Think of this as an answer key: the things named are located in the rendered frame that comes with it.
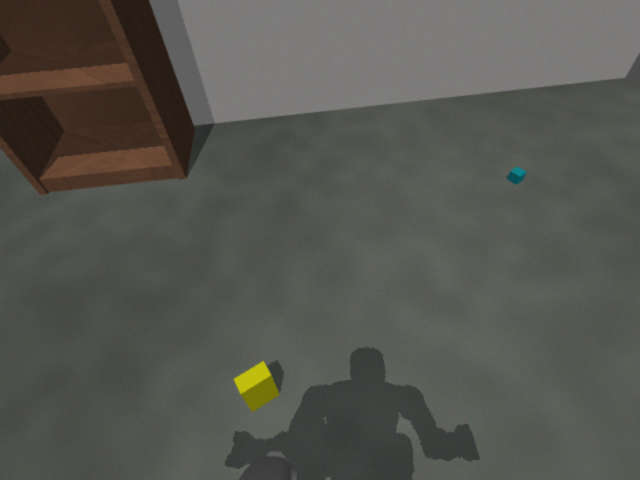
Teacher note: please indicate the bookshelf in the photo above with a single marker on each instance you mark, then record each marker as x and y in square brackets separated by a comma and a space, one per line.
[89, 96]

